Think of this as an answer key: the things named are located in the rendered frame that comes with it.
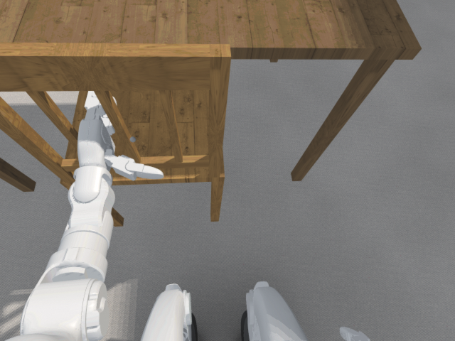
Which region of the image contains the right robot thigh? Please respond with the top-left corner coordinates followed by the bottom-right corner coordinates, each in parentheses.
top-left (246, 287), bottom-right (309, 341)

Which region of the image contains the left robot upper arm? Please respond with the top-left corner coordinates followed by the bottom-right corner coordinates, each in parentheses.
top-left (5, 278), bottom-right (109, 341)

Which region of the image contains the left robot forearm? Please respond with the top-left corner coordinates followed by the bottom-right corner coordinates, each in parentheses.
top-left (20, 166), bottom-right (115, 335)

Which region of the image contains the chair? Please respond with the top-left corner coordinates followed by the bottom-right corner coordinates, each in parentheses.
top-left (0, 43), bottom-right (231, 227)

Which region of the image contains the left robot hand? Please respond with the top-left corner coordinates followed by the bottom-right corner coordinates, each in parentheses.
top-left (77, 91), bottom-right (164, 181)

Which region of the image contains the table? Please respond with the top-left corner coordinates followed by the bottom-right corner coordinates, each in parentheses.
top-left (0, 0), bottom-right (422, 192)

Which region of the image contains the right robot hand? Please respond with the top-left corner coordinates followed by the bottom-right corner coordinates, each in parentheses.
top-left (340, 327), bottom-right (370, 341)

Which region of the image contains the left robot thigh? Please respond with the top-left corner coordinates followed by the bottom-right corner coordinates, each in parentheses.
top-left (141, 289), bottom-right (192, 341)

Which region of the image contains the robot thigh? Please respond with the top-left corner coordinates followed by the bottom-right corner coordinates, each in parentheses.
top-left (141, 289), bottom-right (192, 341)
top-left (246, 287), bottom-right (309, 341)

